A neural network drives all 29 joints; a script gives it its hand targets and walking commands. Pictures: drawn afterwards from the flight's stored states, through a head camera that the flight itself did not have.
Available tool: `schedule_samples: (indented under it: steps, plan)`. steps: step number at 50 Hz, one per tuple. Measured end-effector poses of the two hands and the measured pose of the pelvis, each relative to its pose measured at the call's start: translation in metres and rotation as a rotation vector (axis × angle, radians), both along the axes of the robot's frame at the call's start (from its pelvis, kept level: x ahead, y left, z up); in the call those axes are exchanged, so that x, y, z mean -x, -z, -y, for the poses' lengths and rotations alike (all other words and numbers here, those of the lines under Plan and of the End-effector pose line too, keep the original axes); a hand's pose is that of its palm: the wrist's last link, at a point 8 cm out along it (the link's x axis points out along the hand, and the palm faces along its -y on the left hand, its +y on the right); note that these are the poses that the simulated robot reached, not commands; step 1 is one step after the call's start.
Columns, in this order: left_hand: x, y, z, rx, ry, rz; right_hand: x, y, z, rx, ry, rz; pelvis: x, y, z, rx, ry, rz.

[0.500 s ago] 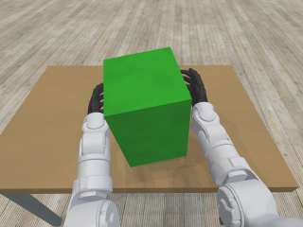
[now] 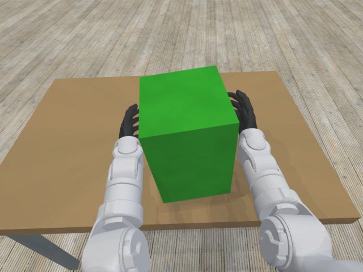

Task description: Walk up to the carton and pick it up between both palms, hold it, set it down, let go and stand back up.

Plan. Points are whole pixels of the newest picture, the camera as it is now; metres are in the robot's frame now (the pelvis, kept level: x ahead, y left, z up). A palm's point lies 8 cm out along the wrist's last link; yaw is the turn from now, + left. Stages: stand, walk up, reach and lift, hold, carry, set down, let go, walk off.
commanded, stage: set down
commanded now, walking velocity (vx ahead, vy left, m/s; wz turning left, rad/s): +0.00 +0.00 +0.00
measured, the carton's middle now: (187, 138) +0.41 -0.02 +0.07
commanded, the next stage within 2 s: none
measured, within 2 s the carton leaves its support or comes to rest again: rests again in 1.34 s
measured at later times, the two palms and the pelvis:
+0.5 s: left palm (134, 144) +0.40 +0.11 +0.07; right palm (246, 133) +0.39 -0.16 +0.09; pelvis +0.02 +0.00 +0.00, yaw +1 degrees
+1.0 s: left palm (134, 154) +0.38 +0.11 +0.06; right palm (243, 137) +0.39 -0.15 +0.08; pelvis +0.00 -0.01 +0.00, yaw +0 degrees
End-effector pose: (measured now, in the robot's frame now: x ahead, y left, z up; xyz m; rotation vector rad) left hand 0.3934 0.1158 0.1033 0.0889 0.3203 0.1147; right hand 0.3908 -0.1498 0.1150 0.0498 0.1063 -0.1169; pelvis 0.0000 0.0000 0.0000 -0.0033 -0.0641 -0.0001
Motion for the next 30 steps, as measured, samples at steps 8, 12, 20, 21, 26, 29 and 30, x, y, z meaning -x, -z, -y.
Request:
schedule_samples:
  steps: [8,12,20,21,26,29,30]
  plan:
    - [0.000,0.025,-0.013,0.039,-0.045,-0.018,-0.015,0.008,-0.015,0.044,-0.051,-0.022,-0.011,0.000,0.005,0.006,-0.018,-0.039]
    - [-0.001,0.030,-0.015,0.039,-0.053,-0.012,-0.018,0.012,-0.016,0.048,-0.060,-0.018,-0.017,0.000,0.006,0.011,-0.028,-0.055]
    - [-0.005,0.028,-0.001,0.003,-0.015,-0.013,-0.011,0.022,-0.001,-0.001,-0.017,-0.021,-0.022,0.000,0.004,0.014,-0.025,-0.061]
    - [-0.005,0.027,0.002,-0.002,-0.008,-0.015,-0.010,0.023,0.001,-0.005,-0.011,-0.023,-0.022,0.000,0.003,0.013,-0.023,-0.060]
    - [-0.002,0.030,0.009,-0.006,0.006,-0.022,-0.001,0.029,0.009,-0.004,0.007,-0.032,-0.015,0.000,0.002,0.007,-0.007,-0.058]
    - [0.003,0.034,0.010,0.007,0.002,-0.030,0.003,0.032,0.010,0.001,0.006,-0.042,-0.010,0.000,0.002,0.003,0.003,-0.061]
    - [0.005,0.036,0.010,0.011,0.000,-0.033,0.005,0.033,0.009,0.003,0.005,-0.044,-0.008,0.000,0.002,0.002,0.006,-0.062]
